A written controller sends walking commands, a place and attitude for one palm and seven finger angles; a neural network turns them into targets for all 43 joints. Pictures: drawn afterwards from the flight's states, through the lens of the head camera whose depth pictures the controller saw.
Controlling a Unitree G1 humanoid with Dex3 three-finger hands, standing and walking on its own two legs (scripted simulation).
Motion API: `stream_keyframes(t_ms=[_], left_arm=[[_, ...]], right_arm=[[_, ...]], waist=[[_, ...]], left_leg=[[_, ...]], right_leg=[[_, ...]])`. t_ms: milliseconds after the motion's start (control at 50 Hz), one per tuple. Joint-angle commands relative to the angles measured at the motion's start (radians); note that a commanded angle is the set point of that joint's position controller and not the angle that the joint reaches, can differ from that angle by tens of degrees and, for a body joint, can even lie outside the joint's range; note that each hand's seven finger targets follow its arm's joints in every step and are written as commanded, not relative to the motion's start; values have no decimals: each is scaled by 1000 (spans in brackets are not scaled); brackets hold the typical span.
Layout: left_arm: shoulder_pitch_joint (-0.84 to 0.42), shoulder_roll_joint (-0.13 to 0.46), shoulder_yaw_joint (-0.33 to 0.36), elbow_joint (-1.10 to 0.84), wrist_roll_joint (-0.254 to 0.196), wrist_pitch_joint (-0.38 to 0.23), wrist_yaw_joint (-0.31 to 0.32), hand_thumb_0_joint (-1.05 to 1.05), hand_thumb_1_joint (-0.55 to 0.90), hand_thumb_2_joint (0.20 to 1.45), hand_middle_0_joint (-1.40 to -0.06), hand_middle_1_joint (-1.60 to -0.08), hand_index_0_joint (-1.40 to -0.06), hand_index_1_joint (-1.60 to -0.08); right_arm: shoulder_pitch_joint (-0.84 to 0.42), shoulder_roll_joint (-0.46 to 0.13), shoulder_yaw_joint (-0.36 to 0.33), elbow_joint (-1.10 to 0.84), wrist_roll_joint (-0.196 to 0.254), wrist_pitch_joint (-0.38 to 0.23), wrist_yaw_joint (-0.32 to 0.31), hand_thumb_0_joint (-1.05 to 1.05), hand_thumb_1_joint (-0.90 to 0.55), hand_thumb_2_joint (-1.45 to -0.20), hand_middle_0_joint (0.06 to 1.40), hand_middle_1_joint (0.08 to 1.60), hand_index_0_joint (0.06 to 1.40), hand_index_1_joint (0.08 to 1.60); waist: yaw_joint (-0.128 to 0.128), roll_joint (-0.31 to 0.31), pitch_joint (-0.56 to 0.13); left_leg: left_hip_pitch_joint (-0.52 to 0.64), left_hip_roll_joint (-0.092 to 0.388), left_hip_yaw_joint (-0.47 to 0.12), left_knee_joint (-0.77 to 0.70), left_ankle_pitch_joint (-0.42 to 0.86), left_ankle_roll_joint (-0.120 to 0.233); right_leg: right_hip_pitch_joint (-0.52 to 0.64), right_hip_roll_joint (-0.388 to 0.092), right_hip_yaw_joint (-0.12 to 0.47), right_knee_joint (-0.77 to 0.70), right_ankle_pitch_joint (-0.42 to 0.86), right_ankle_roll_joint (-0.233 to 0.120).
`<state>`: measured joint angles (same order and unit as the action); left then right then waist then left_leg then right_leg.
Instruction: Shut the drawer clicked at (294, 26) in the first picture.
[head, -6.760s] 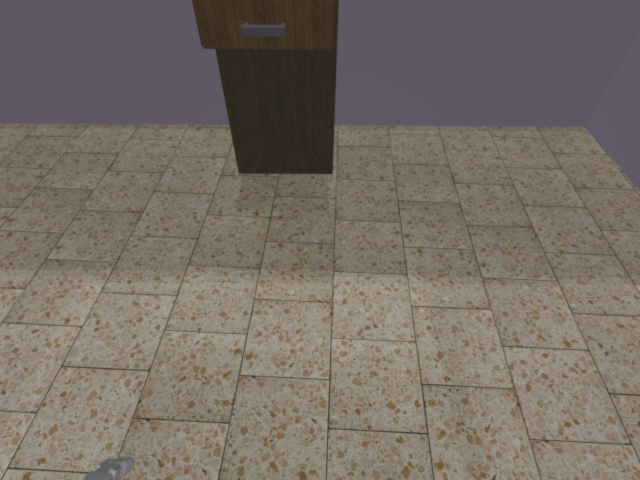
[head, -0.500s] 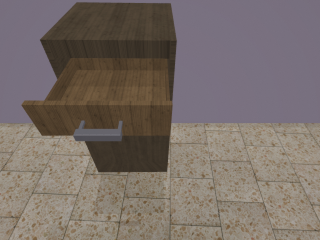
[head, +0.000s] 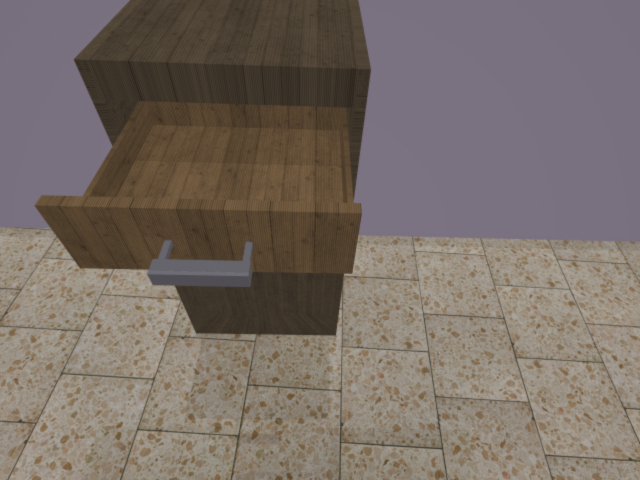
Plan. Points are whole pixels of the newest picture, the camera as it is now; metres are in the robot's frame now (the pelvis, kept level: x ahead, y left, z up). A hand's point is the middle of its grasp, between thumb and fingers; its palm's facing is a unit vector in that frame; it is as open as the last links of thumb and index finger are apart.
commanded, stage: shuffle to correct the standing spot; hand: left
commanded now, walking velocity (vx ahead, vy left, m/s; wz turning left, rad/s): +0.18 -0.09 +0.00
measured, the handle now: (205, 260) +0.39 +0.19 +0.03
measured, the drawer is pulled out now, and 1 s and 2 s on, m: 0.26 0.26 0.26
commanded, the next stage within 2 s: come to a stop and stand still in 0.12 s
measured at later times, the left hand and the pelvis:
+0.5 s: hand out of the picture +0.07 +0.16 -0.18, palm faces +0.10 -0.98 -0.17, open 7.4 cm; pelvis +0.09 -0.01 +0.00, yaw +3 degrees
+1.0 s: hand out of the picture +0.09 +0.12 -0.15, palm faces +0.12 -0.96 -0.26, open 7.4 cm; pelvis +0.06 -0.07 +0.01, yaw +4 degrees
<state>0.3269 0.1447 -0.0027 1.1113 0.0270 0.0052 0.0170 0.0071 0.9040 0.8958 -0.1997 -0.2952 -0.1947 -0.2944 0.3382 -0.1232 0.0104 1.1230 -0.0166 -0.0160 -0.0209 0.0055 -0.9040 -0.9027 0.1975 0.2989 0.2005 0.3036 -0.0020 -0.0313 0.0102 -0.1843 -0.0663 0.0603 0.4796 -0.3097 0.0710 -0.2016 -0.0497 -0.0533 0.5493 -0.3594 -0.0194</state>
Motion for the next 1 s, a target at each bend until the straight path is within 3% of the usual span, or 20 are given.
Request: stream_keyframes(t_ms=[0, 60, 120, 160, 200, 240, 260, 280, 300, 320, 380, 560, 640, 660, 680, 700, 720, 760, 820, 980], left_arm=[[81, 56, 12, -28, -1, -33, 6, 0, 900, 900, -200, -300, -200, -300], [152, 85, 24, -2, -4, -43, 11, 0, 900, 900, -200, -300, -200, -300], [263, 139, 45, 29, -4, -48, 22, 0, 900, 900, -200, -300, -200, -300], [289, 127, 45, 35, 11, -54, 29, 0, 900, 900, -200, -300, -200, -300], [237, 131, 43, 19, 16, -51, 31, 0, 900, 900, -200, -300, -200, -300], [118, 120, 39, -14, 0, -46, 29, 0, 900, 900, -200, -300, -200, -300], [94, 103, 33, -21, -12, -43, 27, 0, 900, 900, -200, -300, -200, -300], [97, 68, 25, -34, -29, -41, 27, 0, 900, 900, -200, -300, -200, -300], [96, 59, 14, -48, -38, -40, 36, 0, 900, 900, -200, -300, -200, -300], [89, 75, 21, -58, -32, -26, 45, 0, 900, 900, -200, -300, -200, -300], [43, 65, 21, -55, -16, 1, 42, 0, 900, 900, -200, -300, -200, -300], [-6, 68, 49, -152, -9, 37, 25, 0, 900, 900, -200, -300, -200, -300], [35, 87, 54, -166, -4, 7, 20, 0, 900, 900, -200, -300, -200, -300], [45, 136, 58, -169, 3, -9, 23, 0, 900, 900, -200, -300, -200, -300], [25, 226, 70, -180, 9, -19, 27, 0, 900, 900, -200, -300, -200, -300], [31, 265, 72, -192, 4, -16, 22, 0, 900, 900, -200, -300, -200, -300], [14, 262, 71, -203, 6, -12, 23, 0, 900, 900, -200, -300, -200, -300], [-24, 230, 73, -201, 3, -20, 31, 0, 900, 900, -200, -300, -200, -300], [-18, 225, 76, -207, -2, -21, 35, 0, 900, 900, -200, -300, -200, -300], [-7, 240, 87, -205, 11, -5, 31, 0, 900, 900, -200, -300, -200, -300]], right_arm=[[49, -128, -25, -32, -1, -23, -16, 0, -900, -900, 200, 300, 200, 300], [20, -106, -21, -44, 2, -34, -16, 0, -900, -900, 200, 300, 200, 300], [-56, -64, -21, -87, -4, -31, -8, 0, -900, -900, 200, 300, 200, 300], [-145, -59, -25, -117, 0, -35, -2, 0, -900, -900, 200, 300, 200, 300], [-159, -51, -29, -126, 4, -36, 7, 0, -900, -900, 200, 300, 200, 300], [-21, -39, -19, -68, 3, -38, 2, 0, -900, -900, 200, 300, 200, 300], [108, -69, -21, -17, -1, -42, -9, 0, -900, -900, 200, 300, 200, 300], [189, -163, -34, 1, -9, -46, -23, 0, -900, -900, 200, 300, 200, 300], [183, -180, -25, -3, 4, -36, -34, 0, -900, -900, 200, 300, 200, 300], [109, -173, -19, -29, 9, -29, -31, 0, -900, -900, 200, 300, 200, 300], [-42, -165, -18, -71, 7, -22, -39, 0, -900, -900, 200, 300, 200, 300], [-130, -210, -69, -158, -12, 17, -23, 0, -900, -900, 200, 300, 200, 300], [-147, -205, -79, -175, -9, 27, -9, 0, -900, -900, 200, 300, 200, 300], [-120, -165, -76, -174, -1, 29, -3, 0, -900, -900, 200, 300, 200, 300], [-75, -107, -68, -188, 6, 34, 2, 0, -900, -900, 200, 300, 200, 300], [-83, -121, -74, -197, 6, 47, -2, 0, -900, -900, 200, 300, 200, 300], [-104, -121, -77, -203, 2, 58, 1, 0, -900, -900, 200, 300, 200, 300], [-125, -135, -73, -192, -3, 61, 5, 0, -900, -900, 200, 300, 200, 300], [-127, -154, -78, -187, 2, 63, 17, 0, -900, -900, 200, 300, 200, 300], [-160, -122, -63, -207, 5, 58, 31, 0, -900, -900, 200, 300, 200, 300]], waist=[[9, 76, 93], [29, -51, 55], [66, -213, 48], [88, -123, 99], [58, -75, 97], [-38, -26, 46], [-84, 26, -18], [-94, 237, -84], [-68, 275, -118], [-45, 192, -89], [0, 144, 89], [11, 183, 6], [46, 139, -47], [45, 17, -65], [19, -218, -68], [45, -205, -75], [39, -106, -39], [28, -196, -20], [38, -130, -60], [61, -161, -31]], left_leg=[[-58, 216, -250, -138, 50, 68], [-150, 125, -94, 48, 186, 23], [-379, 53, 43, 302, -164, -24], [-492, 80, 22, 430, -278, -21], [-430, 103, 6, 333, -253, -14], [-91, 54, 65, 43, 17, -24], [121, 88, 2, -33, 289, -12], [259, 333, -292, -40, 756, 96], [269, 467, -392, -65, 1238, 204], [200, 480, -319, -45, 1272, 232], [11, 387, -208, -99, 1067, 158], [-8, 347, -135, -96, 760, 124], [-25, 265, -89, 24, 480, 36], [-58, 184, -48, 114, 238, -24], [-184, 65, 12, 224, -142, -81], [-196, 48, -51, 366, -314, -83], [-200, 53, -77, 451, -300, -85], [-309, 66, -90, 591, -231, -99], [-335, 60, -75, 633, -148, -123], [-228, 63, -19, 339, -101, -121]], right_leg=[[-44, -13, 11, -39, 45, -34], [112, -82, 90, -81, 248, -63], [297, -246, 272, -156, 576, -178], [329, -291, 296, -164, 762, -238], [273, -258, 226, -135, 727, -215], [94, -151, 78, -6, 735, -129], [-8, -90, 31, 165, 683, -70], [-187, 15, -39, 370, 264, 7], [-211, 33, 32, 476, -248, 20], [-173, 4, 79, 490, -292, 11], [-152, -39, 67, 364, -198, 28], [-142, 12, 13, 311, -43, 34], [7, 10, -5, -21, 203, 39], [52, -65, 98, -124, 373, 30], [83, -272, 335, -174, 591, -45], [31, -378, 397, -219, 629, -145], [-16, -382, 373, -229, 596, -196], [45, -319, 339, -182, 740, -175], [115, -291, 241, -152, 791, -171], [13, -260, 249, -243, 264, -164]])
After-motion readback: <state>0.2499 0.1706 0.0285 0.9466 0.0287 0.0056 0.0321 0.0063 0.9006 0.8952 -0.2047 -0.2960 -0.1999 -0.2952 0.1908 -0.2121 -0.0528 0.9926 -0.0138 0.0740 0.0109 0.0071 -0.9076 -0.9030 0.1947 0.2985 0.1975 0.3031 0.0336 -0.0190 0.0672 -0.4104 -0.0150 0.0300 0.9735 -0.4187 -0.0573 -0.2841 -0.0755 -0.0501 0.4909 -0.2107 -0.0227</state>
